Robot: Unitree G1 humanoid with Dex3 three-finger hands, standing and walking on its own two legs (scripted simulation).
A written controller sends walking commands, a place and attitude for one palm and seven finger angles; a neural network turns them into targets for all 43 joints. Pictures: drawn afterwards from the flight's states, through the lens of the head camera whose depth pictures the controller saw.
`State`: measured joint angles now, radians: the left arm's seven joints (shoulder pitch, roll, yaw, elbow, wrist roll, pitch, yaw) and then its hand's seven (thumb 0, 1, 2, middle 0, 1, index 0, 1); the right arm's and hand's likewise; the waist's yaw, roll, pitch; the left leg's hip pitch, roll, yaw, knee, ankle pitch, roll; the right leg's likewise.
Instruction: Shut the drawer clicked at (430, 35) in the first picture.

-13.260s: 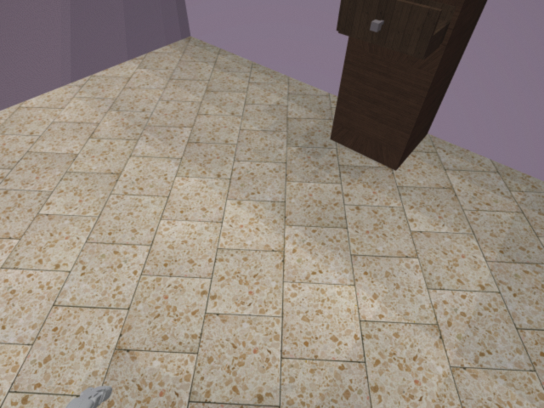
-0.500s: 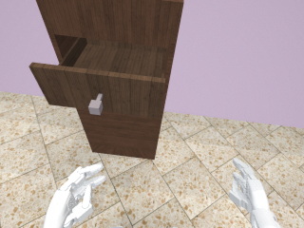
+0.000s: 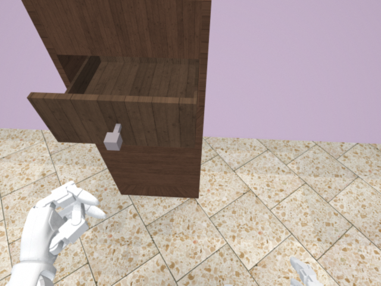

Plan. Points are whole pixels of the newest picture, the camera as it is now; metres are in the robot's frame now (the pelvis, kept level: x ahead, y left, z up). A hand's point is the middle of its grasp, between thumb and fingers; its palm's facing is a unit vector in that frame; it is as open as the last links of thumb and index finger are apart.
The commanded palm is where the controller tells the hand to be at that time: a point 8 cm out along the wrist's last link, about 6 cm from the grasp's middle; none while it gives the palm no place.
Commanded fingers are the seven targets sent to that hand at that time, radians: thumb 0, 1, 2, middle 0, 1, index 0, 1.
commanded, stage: raise the hand and make a fist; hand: left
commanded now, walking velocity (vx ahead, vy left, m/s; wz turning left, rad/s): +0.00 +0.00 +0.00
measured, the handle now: (115, 136) +0.45 +0.20 +0.05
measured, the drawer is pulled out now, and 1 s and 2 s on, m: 0.18 0.18 0.18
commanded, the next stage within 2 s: bring the fist close to the handle in 0.98 s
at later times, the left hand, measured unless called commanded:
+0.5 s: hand (91, 201) +0.24 +0.17 +0.13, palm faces -0.07 -1.00 -0.05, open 3.2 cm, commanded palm +0.22 +0.23 +0.14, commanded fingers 0.00 0.90 0.90 -1.40 -1.60 -1.40 -1.60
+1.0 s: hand (82, 191) +0.25 +0.18 +0.15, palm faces +0.02 -1.00 -0.06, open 3.3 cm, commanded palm +0.22 +0.23 +0.14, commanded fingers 0.00 0.90 0.90 -1.40 -1.60 -1.40 -1.60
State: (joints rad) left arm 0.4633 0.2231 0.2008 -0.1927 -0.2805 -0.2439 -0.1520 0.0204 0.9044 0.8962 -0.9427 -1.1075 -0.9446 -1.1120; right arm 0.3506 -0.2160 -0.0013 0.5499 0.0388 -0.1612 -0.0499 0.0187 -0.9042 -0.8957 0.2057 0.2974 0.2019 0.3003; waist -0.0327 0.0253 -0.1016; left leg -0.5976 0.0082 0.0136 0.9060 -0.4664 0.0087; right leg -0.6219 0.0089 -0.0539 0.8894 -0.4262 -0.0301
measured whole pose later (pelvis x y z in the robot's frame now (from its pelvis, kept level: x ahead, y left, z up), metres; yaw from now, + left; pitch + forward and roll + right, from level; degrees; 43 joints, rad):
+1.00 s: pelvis +0.01 +0.00 +0.03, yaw +1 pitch +2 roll -1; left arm 0.26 0.23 0.14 -0.18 -0.24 -0.11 -0.18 0.02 0.90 0.90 -1.40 -1.60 -1.40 -1.60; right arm 0.26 -0.25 0.05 0.58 0.04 -0.24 -0.05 0.02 -0.91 -0.90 0.20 0.30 0.20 0.30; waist 0.01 0.04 -0.06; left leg -0.33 0.00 0.00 0.68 -0.38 0.01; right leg -0.34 0.00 -0.07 0.66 -0.35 -0.02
